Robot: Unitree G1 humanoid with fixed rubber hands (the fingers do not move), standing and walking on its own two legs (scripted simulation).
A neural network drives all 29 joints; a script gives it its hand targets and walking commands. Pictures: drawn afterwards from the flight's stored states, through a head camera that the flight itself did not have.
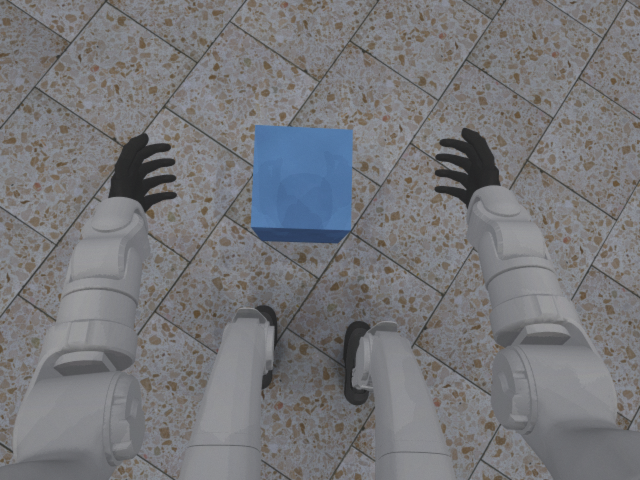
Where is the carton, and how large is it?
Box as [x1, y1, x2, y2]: [251, 125, 352, 242]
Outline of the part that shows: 255,125 251,208 251,227 261,240 338,242 350,230 352,130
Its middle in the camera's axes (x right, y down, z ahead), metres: -0.04 -0.12 +0.91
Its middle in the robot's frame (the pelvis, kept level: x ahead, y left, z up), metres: +0.52 +0.05 -0.53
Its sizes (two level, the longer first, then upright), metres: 0.210 0.200 0.250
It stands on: the floor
